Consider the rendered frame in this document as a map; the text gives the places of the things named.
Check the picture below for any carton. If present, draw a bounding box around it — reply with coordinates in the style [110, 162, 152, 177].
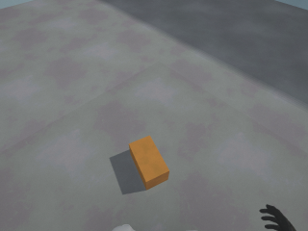
[129, 135, 169, 190]

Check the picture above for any robot right hand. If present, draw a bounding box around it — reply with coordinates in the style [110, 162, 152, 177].
[259, 204, 296, 231]

